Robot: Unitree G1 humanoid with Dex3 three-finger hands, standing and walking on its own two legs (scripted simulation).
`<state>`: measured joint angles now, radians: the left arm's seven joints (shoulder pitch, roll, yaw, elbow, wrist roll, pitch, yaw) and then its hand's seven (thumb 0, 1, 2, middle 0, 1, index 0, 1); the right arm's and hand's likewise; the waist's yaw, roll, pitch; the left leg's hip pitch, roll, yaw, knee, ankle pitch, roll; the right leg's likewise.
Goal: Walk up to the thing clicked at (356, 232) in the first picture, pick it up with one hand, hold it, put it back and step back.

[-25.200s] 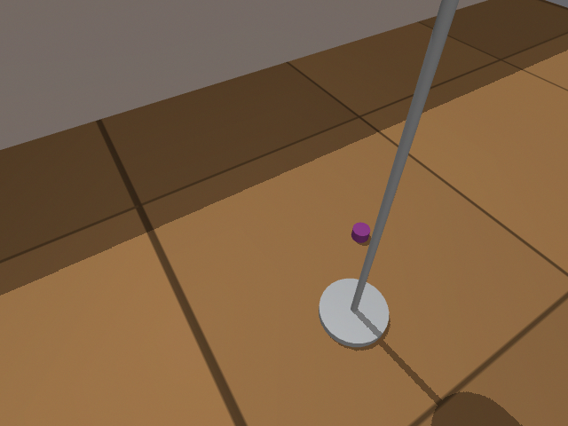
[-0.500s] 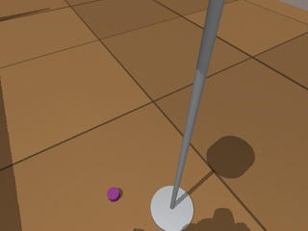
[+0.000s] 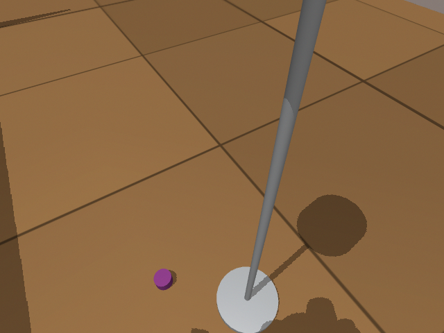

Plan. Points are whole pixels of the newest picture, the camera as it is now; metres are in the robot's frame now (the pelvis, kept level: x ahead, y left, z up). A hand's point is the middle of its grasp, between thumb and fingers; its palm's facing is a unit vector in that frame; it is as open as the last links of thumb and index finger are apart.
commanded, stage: stand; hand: left
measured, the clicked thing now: (163, 279) +0.46 +0.28 -0.76
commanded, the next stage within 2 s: walk up in 0.20 s
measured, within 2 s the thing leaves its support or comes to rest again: neither
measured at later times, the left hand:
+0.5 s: hand out of the picture +0.08 +0.27 -0.16, palm faces -0.02 -0.93 -0.36, open 7.4 cm
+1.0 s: hand out of the picture +0.11 +0.27 -0.16, palm faces -0.02 -0.93 -0.37, open 7.4 cm
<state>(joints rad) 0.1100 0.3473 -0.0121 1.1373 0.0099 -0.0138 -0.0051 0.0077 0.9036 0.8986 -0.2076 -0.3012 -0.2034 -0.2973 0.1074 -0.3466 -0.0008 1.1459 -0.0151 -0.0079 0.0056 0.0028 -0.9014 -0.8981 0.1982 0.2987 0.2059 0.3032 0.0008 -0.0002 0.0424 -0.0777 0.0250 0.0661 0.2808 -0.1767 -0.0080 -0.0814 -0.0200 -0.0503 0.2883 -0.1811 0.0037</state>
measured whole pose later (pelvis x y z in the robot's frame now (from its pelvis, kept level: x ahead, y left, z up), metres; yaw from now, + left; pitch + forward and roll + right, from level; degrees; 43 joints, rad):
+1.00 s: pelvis +0.02 +0.01 -0.01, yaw -1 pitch -3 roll +0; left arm 0.14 0.36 0.01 1.05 0.01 -0.02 0.01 0.01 0.90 0.90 -0.21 -0.30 -0.20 -0.30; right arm 0.12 -0.35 -0.05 1.03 -0.01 0.02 0.02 0.00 -0.90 -0.90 0.20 0.30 0.21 0.30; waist 0.01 0.01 0.07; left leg -0.07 0.02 0.08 0.43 -0.30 0.01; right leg -0.08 -0.03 -0.03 0.44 -0.29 0.02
